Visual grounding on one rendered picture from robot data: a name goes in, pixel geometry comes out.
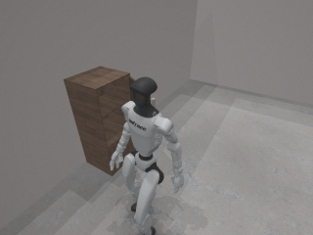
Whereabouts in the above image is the robot right thigh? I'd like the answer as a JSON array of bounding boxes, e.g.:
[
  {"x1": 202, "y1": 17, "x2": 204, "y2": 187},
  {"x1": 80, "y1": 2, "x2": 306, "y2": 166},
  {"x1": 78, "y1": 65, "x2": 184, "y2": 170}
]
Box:
[{"x1": 121, "y1": 151, "x2": 141, "y2": 193}]

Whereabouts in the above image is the robot right hand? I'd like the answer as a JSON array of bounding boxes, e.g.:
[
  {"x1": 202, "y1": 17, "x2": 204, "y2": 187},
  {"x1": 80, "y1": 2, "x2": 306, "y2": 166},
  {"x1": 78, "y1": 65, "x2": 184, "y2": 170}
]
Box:
[{"x1": 110, "y1": 151, "x2": 123, "y2": 171}]

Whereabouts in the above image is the handle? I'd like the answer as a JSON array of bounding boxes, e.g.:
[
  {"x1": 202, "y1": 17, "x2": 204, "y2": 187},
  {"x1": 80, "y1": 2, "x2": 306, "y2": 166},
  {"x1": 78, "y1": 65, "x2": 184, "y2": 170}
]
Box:
[{"x1": 151, "y1": 98, "x2": 156, "y2": 107}]

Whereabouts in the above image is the robot right upper arm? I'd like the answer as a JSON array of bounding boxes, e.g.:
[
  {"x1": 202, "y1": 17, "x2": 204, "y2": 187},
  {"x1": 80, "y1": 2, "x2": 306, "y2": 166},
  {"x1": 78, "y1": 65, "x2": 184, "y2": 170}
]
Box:
[{"x1": 121, "y1": 101, "x2": 135, "y2": 133}]

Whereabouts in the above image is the robot left forearm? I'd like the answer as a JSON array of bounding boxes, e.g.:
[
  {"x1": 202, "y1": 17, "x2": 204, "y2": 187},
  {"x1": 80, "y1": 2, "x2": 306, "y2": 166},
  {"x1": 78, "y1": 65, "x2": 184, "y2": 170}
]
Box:
[{"x1": 171, "y1": 143, "x2": 183, "y2": 176}]

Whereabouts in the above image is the robot left upper arm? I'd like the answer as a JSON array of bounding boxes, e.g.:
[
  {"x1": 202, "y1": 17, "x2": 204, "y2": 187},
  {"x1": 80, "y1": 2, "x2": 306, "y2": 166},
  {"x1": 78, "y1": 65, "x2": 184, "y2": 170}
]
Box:
[{"x1": 154, "y1": 116, "x2": 180, "y2": 153}]

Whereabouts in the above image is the robot right forearm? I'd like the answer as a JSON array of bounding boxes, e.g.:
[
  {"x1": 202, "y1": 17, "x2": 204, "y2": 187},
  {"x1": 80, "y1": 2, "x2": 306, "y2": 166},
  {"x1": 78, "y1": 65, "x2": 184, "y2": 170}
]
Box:
[{"x1": 116, "y1": 127, "x2": 131, "y2": 153}]

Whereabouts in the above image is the cupboard door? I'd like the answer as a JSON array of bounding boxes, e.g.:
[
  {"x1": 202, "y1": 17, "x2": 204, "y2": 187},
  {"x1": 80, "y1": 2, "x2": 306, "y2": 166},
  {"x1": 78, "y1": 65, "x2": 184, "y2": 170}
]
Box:
[{"x1": 128, "y1": 76, "x2": 151, "y2": 102}]

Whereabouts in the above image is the humanoid robot torso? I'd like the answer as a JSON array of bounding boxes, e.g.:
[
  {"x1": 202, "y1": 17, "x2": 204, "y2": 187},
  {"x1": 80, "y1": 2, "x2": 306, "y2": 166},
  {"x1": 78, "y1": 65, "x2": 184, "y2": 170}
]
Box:
[{"x1": 127, "y1": 104, "x2": 163, "y2": 172}]

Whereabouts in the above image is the robot left hand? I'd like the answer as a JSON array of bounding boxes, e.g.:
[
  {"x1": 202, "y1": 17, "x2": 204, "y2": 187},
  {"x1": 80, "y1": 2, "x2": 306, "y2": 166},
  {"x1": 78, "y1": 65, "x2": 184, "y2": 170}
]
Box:
[{"x1": 171, "y1": 174, "x2": 184, "y2": 195}]

